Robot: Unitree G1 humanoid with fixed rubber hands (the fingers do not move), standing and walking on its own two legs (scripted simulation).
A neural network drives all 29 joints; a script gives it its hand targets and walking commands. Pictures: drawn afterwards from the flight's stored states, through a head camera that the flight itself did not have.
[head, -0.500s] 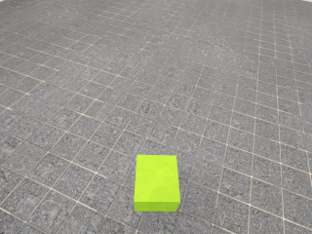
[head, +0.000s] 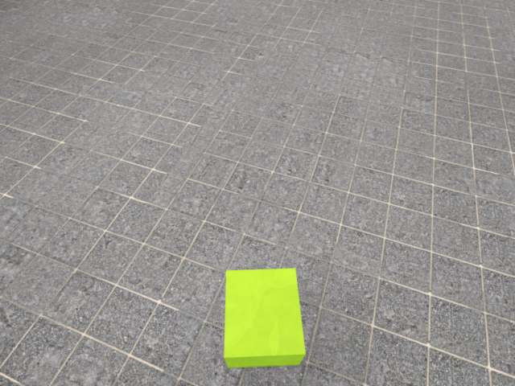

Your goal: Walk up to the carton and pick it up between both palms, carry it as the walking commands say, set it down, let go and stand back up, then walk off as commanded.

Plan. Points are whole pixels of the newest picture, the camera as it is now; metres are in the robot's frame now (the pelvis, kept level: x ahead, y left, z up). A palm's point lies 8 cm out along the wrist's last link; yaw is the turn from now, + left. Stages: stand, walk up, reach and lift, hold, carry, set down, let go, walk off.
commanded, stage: walk up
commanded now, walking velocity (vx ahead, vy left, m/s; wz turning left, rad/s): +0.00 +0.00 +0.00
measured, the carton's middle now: (262, 317) +0.41 -0.01 -0.67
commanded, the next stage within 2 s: none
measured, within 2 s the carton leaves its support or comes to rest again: neither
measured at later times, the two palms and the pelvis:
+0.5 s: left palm out of the picture -0.01 +0.29 -0.16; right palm out of the picture -0.02 -0.21 -0.13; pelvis -0.05 +0.03 -0.01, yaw +1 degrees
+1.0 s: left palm out of the picture -0.15 +0.25 -0.14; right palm out of the picture -0.16 -0.21 -0.14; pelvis -0.13 +0.02 +0.01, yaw -1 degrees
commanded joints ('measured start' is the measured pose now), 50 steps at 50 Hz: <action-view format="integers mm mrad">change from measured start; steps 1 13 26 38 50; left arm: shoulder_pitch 24 105 56 110 180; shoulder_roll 79 181 103 142 186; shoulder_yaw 4 62 50 81 2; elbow -7 18 -83 -70 -39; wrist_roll -12 -35 6 3 -19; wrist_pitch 14 5 98 118 12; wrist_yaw -2 9 14 -33 -12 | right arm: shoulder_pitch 177 3 65 -58 -45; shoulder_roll -28 -113 -227 -163 -93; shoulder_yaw -4 -28 -82 -44 -40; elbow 30 -60 -160 -163 -72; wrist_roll -16 -4 -47 -28 -6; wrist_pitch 14 -1 13 -23 30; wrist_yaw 2 -18 5 6 42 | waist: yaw -14 33 0 24 2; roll -127 -36 297 174 -269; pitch -16 -52 -78 -35 109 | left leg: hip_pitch -25 -29 -2 -74 -154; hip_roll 25 70 343 178 -8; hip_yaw -29 -17 -381 -171 -42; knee -197 -47 -334 -355 -14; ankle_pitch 259 758 329 149 113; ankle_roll -14 17 25 39 -20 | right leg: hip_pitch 47 115 -379 -264 -132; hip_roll -196 -189 -61 -1 -323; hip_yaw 164 127 11 199 407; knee -104 53 245 552 -418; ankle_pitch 454 782 -310 -36 -369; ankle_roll -38 -22 27 105 -55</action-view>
